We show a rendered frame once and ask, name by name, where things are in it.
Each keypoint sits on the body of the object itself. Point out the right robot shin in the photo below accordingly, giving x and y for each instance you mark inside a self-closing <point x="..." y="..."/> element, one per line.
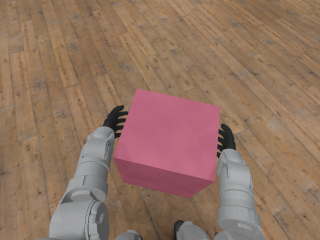
<point x="186" y="223"/>

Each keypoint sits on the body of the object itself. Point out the right robot upper arm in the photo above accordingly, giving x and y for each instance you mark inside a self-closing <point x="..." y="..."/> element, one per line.
<point x="231" y="235"/>

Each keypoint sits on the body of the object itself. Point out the carton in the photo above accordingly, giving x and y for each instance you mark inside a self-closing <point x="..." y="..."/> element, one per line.
<point x="168" y="144"/>

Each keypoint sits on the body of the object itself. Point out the robot right hand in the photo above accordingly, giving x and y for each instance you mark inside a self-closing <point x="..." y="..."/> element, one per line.
<point x="227" y="141"/>

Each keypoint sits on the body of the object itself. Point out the left robot upper arm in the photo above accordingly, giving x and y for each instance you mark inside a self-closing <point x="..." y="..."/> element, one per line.
<point x="80" y="220"/>

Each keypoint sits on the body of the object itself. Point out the robot left hand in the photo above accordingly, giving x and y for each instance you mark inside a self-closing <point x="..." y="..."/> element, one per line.
<point x="113" y="119"/>

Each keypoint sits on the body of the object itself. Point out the robot right foot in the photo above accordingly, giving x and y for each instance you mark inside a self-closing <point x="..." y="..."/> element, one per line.
<point x="176" y="227"/>

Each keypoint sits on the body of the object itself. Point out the left robot forearm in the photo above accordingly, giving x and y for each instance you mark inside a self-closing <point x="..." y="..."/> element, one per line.
<point x="90" y="178"/>

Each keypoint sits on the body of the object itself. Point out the right robot forearm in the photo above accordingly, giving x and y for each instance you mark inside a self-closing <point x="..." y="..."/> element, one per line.
<point x="237" y="205"/>

